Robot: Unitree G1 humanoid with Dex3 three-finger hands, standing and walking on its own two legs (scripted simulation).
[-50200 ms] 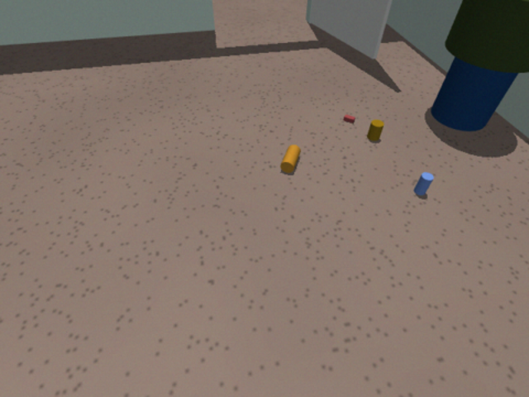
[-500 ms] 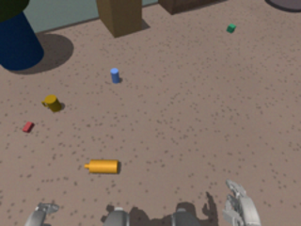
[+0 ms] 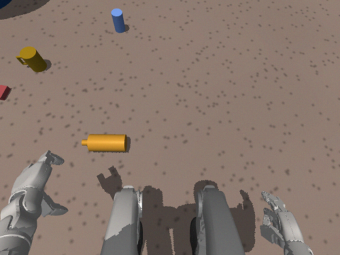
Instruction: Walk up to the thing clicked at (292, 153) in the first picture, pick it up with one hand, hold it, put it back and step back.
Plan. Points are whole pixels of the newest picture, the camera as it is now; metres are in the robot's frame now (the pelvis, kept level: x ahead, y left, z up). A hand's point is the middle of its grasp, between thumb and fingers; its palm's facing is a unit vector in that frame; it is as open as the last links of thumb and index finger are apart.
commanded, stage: rise first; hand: left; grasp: from above
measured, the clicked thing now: (104, 142) +0.51 +0.29 -0.49
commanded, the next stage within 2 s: none
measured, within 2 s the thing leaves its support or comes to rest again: neither
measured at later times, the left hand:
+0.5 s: hand (74, 157) +0.39 +0.31 -0.27, palm faces -0.48 -0.16 -0.86, open 14.1 cm
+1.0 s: hand (81, 147) +0.44 +0.32 -0.33, palm faces -0.46 +0.00 -0.89, open 14.1 cm
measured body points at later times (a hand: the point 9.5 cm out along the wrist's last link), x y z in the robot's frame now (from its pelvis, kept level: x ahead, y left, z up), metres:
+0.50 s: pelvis -0.04 +0.01 -0.14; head +0.18 +0.04 +0.25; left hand +0.41 +0.32 -0.22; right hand +0.02 -0.28 -0.25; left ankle +0.05 +0.13 -0.50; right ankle +0.06 -0.14 -0.50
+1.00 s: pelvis -0.04 +0.01 -0.18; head +0.20 +0.07 +0.19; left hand +0.46 +0.32 -0.28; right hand +0.00 -0.27 -0.29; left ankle +0.05 +0.13 -0.50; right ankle +0.06 -0.13 -0.50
